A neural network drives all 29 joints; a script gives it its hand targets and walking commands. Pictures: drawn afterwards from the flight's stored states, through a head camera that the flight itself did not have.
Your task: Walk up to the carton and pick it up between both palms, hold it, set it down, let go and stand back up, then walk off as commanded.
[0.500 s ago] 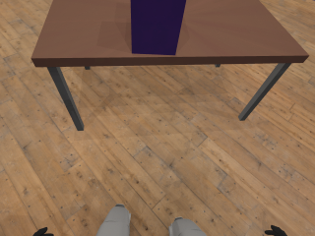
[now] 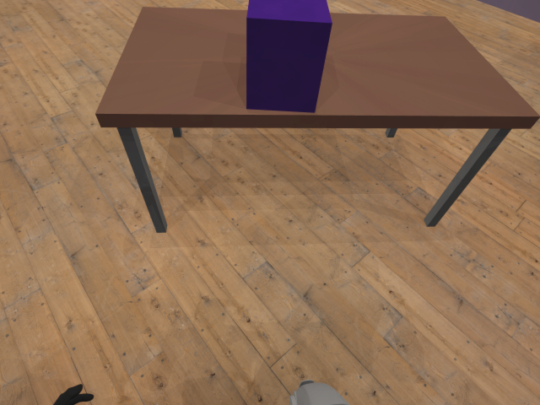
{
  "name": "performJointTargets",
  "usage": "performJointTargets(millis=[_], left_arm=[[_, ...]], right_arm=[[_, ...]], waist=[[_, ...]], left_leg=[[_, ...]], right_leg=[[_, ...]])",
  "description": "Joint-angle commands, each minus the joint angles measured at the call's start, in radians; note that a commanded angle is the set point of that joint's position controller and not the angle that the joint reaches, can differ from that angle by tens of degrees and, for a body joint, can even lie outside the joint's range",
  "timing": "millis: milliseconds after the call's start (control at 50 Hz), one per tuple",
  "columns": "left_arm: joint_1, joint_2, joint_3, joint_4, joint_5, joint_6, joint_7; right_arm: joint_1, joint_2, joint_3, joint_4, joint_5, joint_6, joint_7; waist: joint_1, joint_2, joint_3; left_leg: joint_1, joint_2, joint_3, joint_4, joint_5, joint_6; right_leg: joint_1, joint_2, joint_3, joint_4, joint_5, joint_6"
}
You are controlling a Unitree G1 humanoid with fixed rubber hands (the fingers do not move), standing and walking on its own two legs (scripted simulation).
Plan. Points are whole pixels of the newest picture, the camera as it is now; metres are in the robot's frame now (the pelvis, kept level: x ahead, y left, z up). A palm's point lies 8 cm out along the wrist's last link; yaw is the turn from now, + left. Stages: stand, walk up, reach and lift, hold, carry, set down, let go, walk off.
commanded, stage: walk off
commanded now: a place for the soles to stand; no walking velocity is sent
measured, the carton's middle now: (284, 51) +0.99 -0.02 +0.02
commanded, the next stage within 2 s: stand in 1.38 s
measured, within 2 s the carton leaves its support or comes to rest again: neither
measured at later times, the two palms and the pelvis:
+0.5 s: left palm out of the picture +0.13 +0.32 -0.10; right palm out of the picture +0.14 -0.30 -0.07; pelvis +0.04 +0.01 +0.00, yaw -1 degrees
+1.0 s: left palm out of the picture +0.13 +0.32 -0.09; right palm out of the picture +0.11 -0.30 -0.07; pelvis +0.01 +0.01 +0.01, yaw -2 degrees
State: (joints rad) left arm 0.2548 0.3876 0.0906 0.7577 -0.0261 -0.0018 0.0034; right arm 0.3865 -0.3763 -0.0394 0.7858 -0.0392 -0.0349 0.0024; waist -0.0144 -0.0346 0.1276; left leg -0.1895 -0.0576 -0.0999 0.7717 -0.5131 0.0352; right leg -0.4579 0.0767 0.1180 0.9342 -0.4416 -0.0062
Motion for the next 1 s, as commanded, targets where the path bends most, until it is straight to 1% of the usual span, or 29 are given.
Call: performJointTargets(millis=[0, 40, 60, 80, 100, 120, 180, 240, 260, 300, 340, 360, 380, 420, 440, 480, 520, 580, 640, 700, 720, 740, 760, 800, 820, 840, 900, 920, 980], left_arm=[[0.011, 0.214, 0.061, -0.072, 0.062, -0.051, -0.004], [0.161, 0.235, 0.084, -0.036, 0.058, -0.064, 0.002], [0.223, 0.277, 0.078, -0.036, 0.063, -0.079, 0.013], [0.204, 0.306, 0.075, -0.046, 0.047, -0.078, 0.02], [0.223, 0.285, 0.084, -0.063, 0.049, -0.073, 0.012], [0.168, 0.27, 0.074, -0.059, 0.041, -0.081, 0.018], [0.121, 0.218, 0.047, -0.06, 0.041, -0.073, 0.019], [0.013, 0.205, 0.031, -0.054, 0.035, -0.068, 0.007], [-0.014, 0.198, 0.021, -0.049, 0.033, -0.055, -0.002], [-0.006, 0.137, 0.027, -0.049, 0.023, -0.038, 0.01], [0.012, 0.195, 0.036, -0.045, 0.044, -0.04, 0.007], [0.072, 0.19, 0.024, -0.02, 0.034, -0.05, 0.006], [0.058, 0.203, 0.014, -0.014, 0.027, -0.067, 0.011], [0.049, 0.253, 0.049, -0.045, 0.036, -0.064, 0.007], [-0.007, 0.256, 0.026, -0.026, 0.03, -0.07, 0.005], [-0.039, 0.199, 0.012, -0.033, 0.031, -0.059, 0.008], [-0.061, 0.181, -0.01, -0.002, 0.022, -0.049, 0.01], [-0.047, 0.184, 0.006, -0.025, 0.024, -0.046, 0.013], [-0.019, 0.189, 0.019, -0.014, 0.036, -0.046, 0.006], [-0.041, 0.221, 0.017, -0.014, 0.034, -0.053, 0.009], [-0.063, 0.198, 0.018, -0.023, 0.033, -0.052, 0.015], [-0.073, 0.207, 0.004, -0.019, 0.033, -0.056, 0.009], [-0.103, 0.189, 0.013, -0.036, 0.041, -0.054, 0.005], [-0.141, 0.179, 0.012, -0.017, 0.032, -0.043, 0.008], [-0.079, 0.16, 0.007, -0.011, 0.032, -0.04, 0.009], [-0.047, 0.175, -0.015, 0.028, 0.03, -0.043, 0.001], [-0.069, 0.181, -0.01, 0.027, 0.035, -0.044, -0.002], [-0.073, 0.195, 0.012, 0.027, 0.035, -0.041, 0.006], [-0.085, 0.169, 0.007, 0.006, 0.038, -0.037, 0.0]], right_arm=[[-0.025, -0.276, -0.078, -0.087, 0.005, -0.034, -0.001], [-0.034, -0.231, -0.058, -0.104, 0.002, -0.027, -0.007], [-0.025, -0.172, -0.053, -0.121, 0.011, -0.035, -0.015], [-0.049, -0.195, -0.058, -0.118, 0.021, -0.033, -0.025], [-0.077, -0.23, -0.059, -0.127, 0.005, -0.027, -0.029], [-0.089, -0.234, -0.053, -0.106, -0.004, -0.03, -0.026], [-0.068, -0.203, -0.06, -0.079, -0.006, -0.031, -0.018], [-0.043, -0.188, -0.055, -0.023, 0.007, -0.034, -0.014], [-0.01, -0.212, -0.062, 0.017, 0.015, -0.049, -0.021], [-0.058, -0.314, -0.084, 0.002, 0.01, -0.046, -0.026], [-0.12, -0.304, -0.067, -0.029, 0.012, -0.053, -0.021], [-0.179, -0.278, -0.064, -0.046, 0.011, -0.048, -0.021], [-0.185, -0.253, -0.056, -0.058, 0.009, -0.042, -0.02], [-0.142, -0.238, -0.066, -0.056, 0.021, -0.04, -0.033], [-0.148, -0.205, -0.063, -0.032, 0.024, -0.032, -0.036], [-0.174, -0.184, -0.06, -0.025, 0.016, -0.036, -0.027], [-0.169, -0.253, -0.074, -0.008, 0.009, -0.037, -0.028], [-0.169, -0.27, -0.08, -0.03, 0.014, -0.051, -0.03], [-0.215, -0.26, -0.061, -0.046, 0.013, -0.037, -0.022], [-0.232, -0.186, -0.051, -0.043, 0.025, -0.032, -0.018], [-0.244, -0.177, -0.046, -0.024, 0.026, -0.03, -0.016], [-0.238, -0.173, -0.054, -0.01, 0.026, -0.034, -0.018], [-0.205, -0.175, -0.054, -0.006, 0.027, -0.034, -0.011], [-0.173, -0.265, -0.074, 0.009, 0.017, -0.045, -0.017], [-0.234, -0.258, -0.065, -0.005, 0.007, -0.038, -0.012], [-0.26, -0.247, -0.065, -0.002, 0.01, -0.034, -0.018], [-0.264, -0.192, -0.049, 0.008, 0.016, -0.028, -0.011], [-0.273, -0.204, -0.052, 0.007, 0.017, -0.021, -0.009], [-0.235, -0.217, -0.064, 0.016, 0.017, -0.035, -0.003]], waist=[[0.002, 0.225, -0.064], [0.091, 0.072, -0.154], [0.124, -0.07, -0.248], [0.104, -0.178, -0.27], [0.103, -0.105, -0.19], [0.071, -0.006, -0.108], [0.054, -0.047, -0.112], [0.0, -0.025, -0.173], [-0.023, -0.036, -0.214], [-0.005, 0.187, -0.063], [0.032, 0.111, -0.025], [0.065, 0.08, -0.063], [0.051, 0.043, -0.133], [0.04, -0.013, -0.227], [0.018, 0.012, -0.268], [0.018, 0.053, -0.201], [-0.004, 0.07, -0.193], [0.017, 0.122, -0.149], [0.05, 0.101, -0.143], [0.037, -0.02, -0.188], [0.035, 0.023, -0.16], [0.012, 0.068, -0.117], [0.002, 0.018, -0.111], [-0.005, 0.083, -0.115], [0.031, 0.128, -0.086], [0.045, 0.072, -0.089], [0.028, 0.114, -0.083], [0.027, 0.063, -0.073], [0.023, 0.093, -0.062]], left_leg=[[-0.034, 0.3, -0.283, -0.264, 0.346, 0.181], [-0.22, 0.171, -0.121, 0.013, 0.378, 0.115], [-0.32, 0.059, -0.038, 0.246, 0.413, 0.064], [-0.41, -0.022, 0.048, 0.337, 0.052, 0.012], [-0.42, 0.014, -0.004, 0.359, -0.134, 0.011], [-0.409, 0.047, -0.021, 0.335, -0.114, 0.008], [-0.306, 0.088, -0.01, 0.101, -0.103, 0.006], [-0.011, 0.075, 0.015, -0.249, 0.189, 0.017], [0.134, 0.099, -0.052, -0.327, 0.242, 0.037], [-0.011, 0.368, -0.43, -0.444, 0.207, 0.13], [-0.084, 0.396, -0.404, -0.327, 0.433, 0.208], [-0.06, 0.33, -0.256, -0.221, 0.587, 0.181], [-0.034, 0.238, -0.114, -0.097, 0.748, 0.113], [-0.106, 0.127, -0.03, 0.03, 0.567, 0.042], [-0.061, 0.085, 0.003, -0.001, 0.416, 0.015], [-0.014, 0.115, -0.029, -0.089, 0.449, 0.028], [0.021, 0.225, -0.159, -0.226, 0.484, 0.085], [-0.025, 0.278, -0.195, -0.199, 0.727, 0.135], [-0.115, 0.251, -0.139, -0.213, 0.519, 0.109], [-0.13, 0.112, -0.042, -0.085, 0.29, 0.026], [-0.085, 0.105, -0.017, -0.101, 0.285, 0.024], [-0.019, 0.101, -0.018, -0.146, 0.255, 0.026], [-0.001, 0.124, -0.043, -0.179, 0.255, 0.038], [-0.086, 0.235, -0.236, -0.341, 0.18, 0.102], [-0.148, 0.247, -0.217, -0.341, 0.157, 0.11], [-0.196, 0.224, -0.176, -0.327, 0.125, 0.088], [-0.149, 0.148, -0.09, -0.319, 0.089, 0.05], [-0.125, 0.134, -0.09, -0.297, 0.027, 0.038], [-0.099, 0.188, -0.182, -0.352, 0.013, 0.066]], right_leg=[[0.089, -0.059, -0.102, -0.223, 0.039, -0.029], [0.487, -0.033, -0.004, -0.428, 0.05, -0.058], [0.606, -0.201, 0.289, -0.517, 0.005, -0.145], [0.591, -0.396, 0.575, -0.502, 0.304, -0.275], [0.513, -0.394, 0.626, -0.536, 0.353, -0.3], [0.395, -0.381, 0.531, -0.518, 0.429, -0.284], [0.355, -0.319, 0.368, -0.461, 0.595, -0.225], [0.209, -0.224, 0.224, -0.386, 0.578, -0.135], [0.08, -0.185, 0.15, -0.304, 0.549, -0.092], [-0.075, -0.013, 0.023, -0.144, 0.049, -0.002], [0.033, -0.055, 0.0, -0.139, -0.08, -0.014], [0.117, -0.093, 0.001, -0.238, 0.207, -0.02], [0.203, -0.117, 0.045, -0.334, 0.471, -0.04], [0.323, -0.153, 0.172, -0.328, 0.66, -0.109], [0.272, -0.25, 0.239, -0.35, 0.655, -0.165], [0.189, -0.215, 0.19, -0.323, 0.652, -0.142], [0.131, -0.108, 0.073, -0.27, 0.512, -0.04], [0.157, -0.087, -0.009, -0.211, 0.431, -0.024], [0.251, -0.078, 0.007, -0.285, 0.373, -0.035], [0.251, -0.189, 0.197, -0.418, 0.373, -0.124], [0.187, -0.221, 0.243, -0.448, 0.368, -0.143], [0.05, -0.221, 0.223, -0.435, 0.369, -0.133], [0.032, -0.177, 0.178, -0.425, 0.301, -0.113], [0.09, -0.077, 0.058, -0.289, 0.24, -0.039], [0.151, -0.071, 0.03, -0.319, 0.235, -0.03], [0.196, -0.084, 0.052, -0.372, 0.18, -0.052], [0.16, -0.135, 0.123, -0.443, 0.134, -0.077], [0.134, -0.141, 0.154, -0.487, 0.067, -0.076], [0.07, -0.108, 0.076, -0.412, 0.098, -0.053]])
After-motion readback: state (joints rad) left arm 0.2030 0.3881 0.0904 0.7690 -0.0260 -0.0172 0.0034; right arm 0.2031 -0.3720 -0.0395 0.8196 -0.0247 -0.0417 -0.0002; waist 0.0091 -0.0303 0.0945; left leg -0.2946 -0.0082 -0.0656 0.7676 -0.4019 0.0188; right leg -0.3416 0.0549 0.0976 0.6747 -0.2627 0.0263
